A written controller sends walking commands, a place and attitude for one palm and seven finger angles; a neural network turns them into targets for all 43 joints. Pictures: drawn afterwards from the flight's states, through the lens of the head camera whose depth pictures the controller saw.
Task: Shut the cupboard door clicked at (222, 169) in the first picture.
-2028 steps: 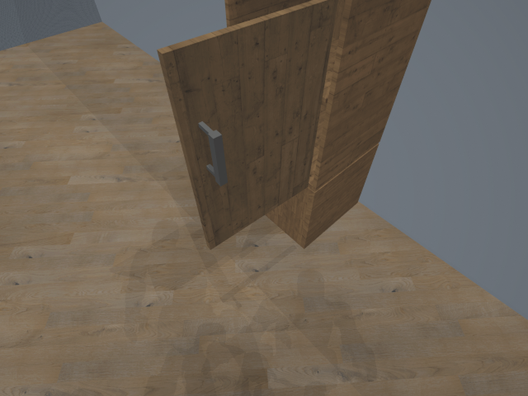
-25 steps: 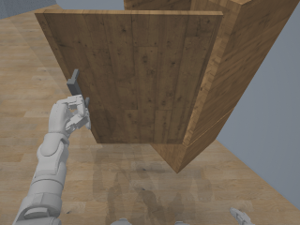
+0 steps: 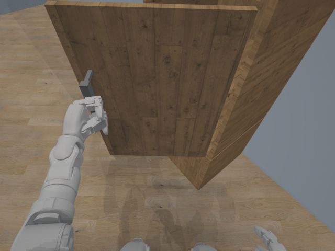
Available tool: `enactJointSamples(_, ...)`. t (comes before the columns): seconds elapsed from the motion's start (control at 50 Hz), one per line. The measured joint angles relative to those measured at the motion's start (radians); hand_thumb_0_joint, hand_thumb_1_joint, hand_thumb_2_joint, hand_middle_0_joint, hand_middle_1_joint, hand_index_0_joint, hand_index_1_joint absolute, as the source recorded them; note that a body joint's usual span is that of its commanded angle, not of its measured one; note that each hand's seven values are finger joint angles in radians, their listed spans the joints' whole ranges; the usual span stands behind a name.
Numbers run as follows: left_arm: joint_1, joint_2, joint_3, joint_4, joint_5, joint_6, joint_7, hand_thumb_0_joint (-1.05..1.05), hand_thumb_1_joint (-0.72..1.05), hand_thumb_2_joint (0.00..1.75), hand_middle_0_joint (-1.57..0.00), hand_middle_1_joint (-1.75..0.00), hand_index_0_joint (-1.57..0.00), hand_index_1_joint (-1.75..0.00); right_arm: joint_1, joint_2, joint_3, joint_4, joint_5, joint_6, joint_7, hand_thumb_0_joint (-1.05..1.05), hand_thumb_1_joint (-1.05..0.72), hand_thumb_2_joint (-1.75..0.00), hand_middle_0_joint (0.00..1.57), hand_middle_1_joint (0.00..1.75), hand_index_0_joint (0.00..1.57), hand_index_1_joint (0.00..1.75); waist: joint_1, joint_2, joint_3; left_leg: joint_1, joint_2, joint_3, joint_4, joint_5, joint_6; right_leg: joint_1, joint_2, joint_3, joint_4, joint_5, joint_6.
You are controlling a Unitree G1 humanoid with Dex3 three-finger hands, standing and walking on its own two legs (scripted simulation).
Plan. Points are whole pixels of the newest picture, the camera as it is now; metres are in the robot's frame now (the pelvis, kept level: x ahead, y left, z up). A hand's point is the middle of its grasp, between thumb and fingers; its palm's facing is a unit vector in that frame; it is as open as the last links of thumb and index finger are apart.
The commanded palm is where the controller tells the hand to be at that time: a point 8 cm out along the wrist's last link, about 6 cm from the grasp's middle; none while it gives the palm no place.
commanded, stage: push the door shut along its arc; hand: left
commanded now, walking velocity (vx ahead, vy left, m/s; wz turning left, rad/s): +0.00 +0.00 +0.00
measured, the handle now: (94, 97) +0.48 +0.21 +0.08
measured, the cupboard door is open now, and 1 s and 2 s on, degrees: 50 35 18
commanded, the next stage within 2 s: pull the fist back off the door in 1.68 s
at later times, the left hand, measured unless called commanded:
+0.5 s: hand (111, 100) +0.47 +0.16 +0.08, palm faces -0.17 -0.99 -0.01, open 3.1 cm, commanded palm +0.46 +0.20 +0.08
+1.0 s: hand (128, 84) +0.52 +0.12 +0.09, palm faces -0.29 -0.96 +0.00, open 3.1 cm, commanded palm +0.52 +0.17 +0.08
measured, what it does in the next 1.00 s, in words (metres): stands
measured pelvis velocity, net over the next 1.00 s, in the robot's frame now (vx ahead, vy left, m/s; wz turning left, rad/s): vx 0.00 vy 0.00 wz -0.03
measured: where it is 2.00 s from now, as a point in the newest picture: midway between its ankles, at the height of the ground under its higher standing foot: outside the picture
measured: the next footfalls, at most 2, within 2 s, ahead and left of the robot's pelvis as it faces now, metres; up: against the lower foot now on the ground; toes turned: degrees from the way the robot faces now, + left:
none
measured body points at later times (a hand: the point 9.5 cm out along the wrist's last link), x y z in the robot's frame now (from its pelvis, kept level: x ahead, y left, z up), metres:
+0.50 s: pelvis -0.01 +0.00 -0.02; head +0.08 +0.01 +0.42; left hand +0.47 +0.21 +0.08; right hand +0.03 -0.28 -0.13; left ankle +0.03 +0.10 -0.69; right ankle +0.01 -0.12 -0.69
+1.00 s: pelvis +0.00 +0.00 -0.03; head +0.12 +0.01 +0.41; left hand +0.53 +0.17 +0.09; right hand +0.00 -0.27 -0.14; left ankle +0.03 +0.10 -0.69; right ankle +0.01 -0.12 -0.69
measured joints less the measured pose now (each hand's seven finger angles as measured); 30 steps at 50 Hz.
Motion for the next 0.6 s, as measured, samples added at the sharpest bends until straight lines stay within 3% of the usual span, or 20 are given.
enactJointSamples(0.26,-0.212,0.074,0.037,0.240,-0.005,-0.026,-0.094,0.02,0.90,0.90,-1.30,-1.50,-1.31,-1.50,0.049,-0.017,-0.004,0.032,-0.002,0.021,0.001,0.01,-0.90,-0.90,0.21,0.30,0.20,0.30,-0.028,0.003,-0.005,-0.081,0.004,-0.005,0.043,-0.006,-0.001,-0.078,0.004,-0.005,0.039,-0.005,-0.002)
enactJointSamples(0.6,-0.421,0.181,0.090,0.424,0.027,-0.018,-0.172,0.02,0.90,0.90,-1.30,-1.50,-1.30,-1.50,0.090,-0.033,-0.004,0.049,-0.009,0.039,0.005,0.01,-0.90,-0.90,0.21,0.30,0.20,0.30,-0.096,0.006,-0.015,-0.211,0.019,-0.009,0.110,-0.020,-0.001,-0.203,0.017,-0.008,0.091,-0.009,-0.004)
